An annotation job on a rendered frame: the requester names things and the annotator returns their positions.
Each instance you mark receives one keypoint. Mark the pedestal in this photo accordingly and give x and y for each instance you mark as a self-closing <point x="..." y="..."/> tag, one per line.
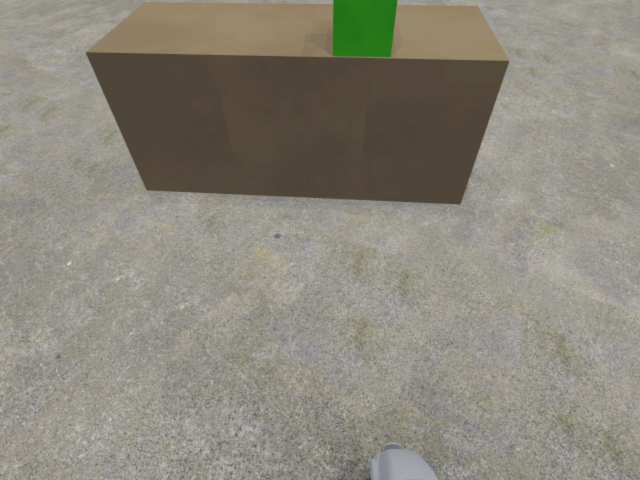
<point x="248" y="99"/>

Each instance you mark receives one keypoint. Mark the right robot thigh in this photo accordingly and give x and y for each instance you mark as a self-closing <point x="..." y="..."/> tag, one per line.
<point x="400" y="464"/>

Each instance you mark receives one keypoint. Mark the carton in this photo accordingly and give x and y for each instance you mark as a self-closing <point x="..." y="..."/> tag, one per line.
<point x="363" y="28"/>

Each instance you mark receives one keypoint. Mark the right robot shin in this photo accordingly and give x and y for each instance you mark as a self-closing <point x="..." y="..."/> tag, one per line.
<point x="392" y="446"/>

